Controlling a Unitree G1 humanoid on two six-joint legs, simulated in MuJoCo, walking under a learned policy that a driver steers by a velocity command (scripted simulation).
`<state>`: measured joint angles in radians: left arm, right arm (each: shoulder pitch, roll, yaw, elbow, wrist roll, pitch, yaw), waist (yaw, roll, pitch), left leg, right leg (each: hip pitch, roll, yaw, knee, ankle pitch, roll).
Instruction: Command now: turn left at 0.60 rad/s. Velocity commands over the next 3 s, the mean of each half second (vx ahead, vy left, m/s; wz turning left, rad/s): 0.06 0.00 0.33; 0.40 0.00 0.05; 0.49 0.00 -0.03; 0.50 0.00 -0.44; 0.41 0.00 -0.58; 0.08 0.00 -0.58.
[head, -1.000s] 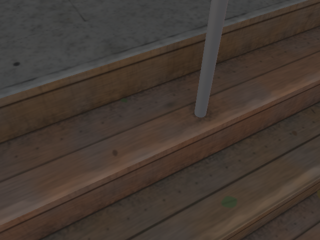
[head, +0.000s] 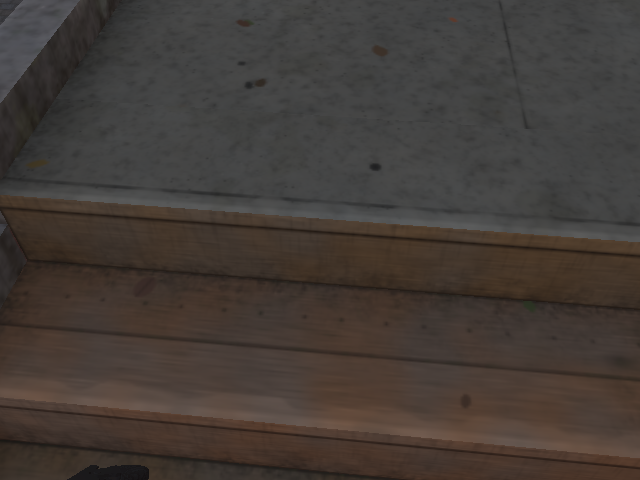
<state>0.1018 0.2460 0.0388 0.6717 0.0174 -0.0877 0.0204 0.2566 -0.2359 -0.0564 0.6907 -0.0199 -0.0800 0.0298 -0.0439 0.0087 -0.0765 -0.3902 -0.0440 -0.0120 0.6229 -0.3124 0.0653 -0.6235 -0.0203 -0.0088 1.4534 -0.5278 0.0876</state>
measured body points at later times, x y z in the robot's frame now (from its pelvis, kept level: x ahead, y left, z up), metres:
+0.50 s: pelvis +0.02 -0.07 -0.01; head +0.02 -0.06 +0.44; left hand +0.02 +0.18 -0.14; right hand +0.24 -0.26 -0.10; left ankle -0.02 +0.07 -0.66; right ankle -0.02 -0.17 -0.73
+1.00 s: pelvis +0.21 +0.01 +0.09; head +0.23 -0.02 +0.54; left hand +0.20 +0.27 -0.03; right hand +0.38 -0.19 -0.05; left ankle +0.30 +0.09 -0.55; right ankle +0.10 -0.13 -0.44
